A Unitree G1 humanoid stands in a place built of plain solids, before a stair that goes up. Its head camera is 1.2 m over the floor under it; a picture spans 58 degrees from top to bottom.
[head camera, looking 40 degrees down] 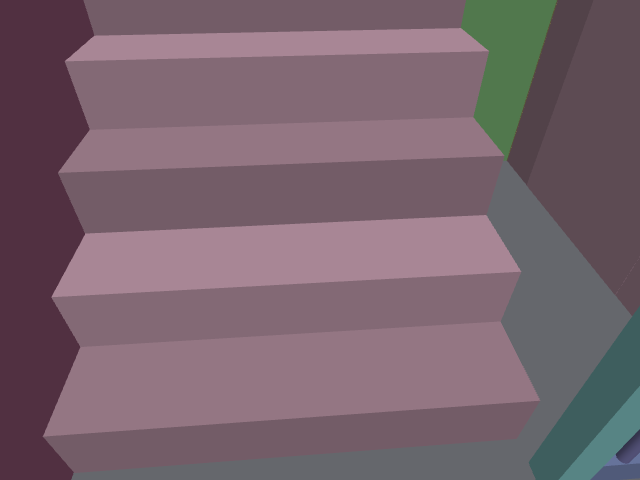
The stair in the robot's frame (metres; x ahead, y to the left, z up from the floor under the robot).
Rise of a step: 0.20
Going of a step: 0.25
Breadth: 1.20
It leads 4 degrees to the left of straight ahead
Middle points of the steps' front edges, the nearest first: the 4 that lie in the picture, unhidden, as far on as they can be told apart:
0.52 0.05 0.20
0.77 0.07 0.41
1.02 0.09 0.61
1.27 0.10 0.81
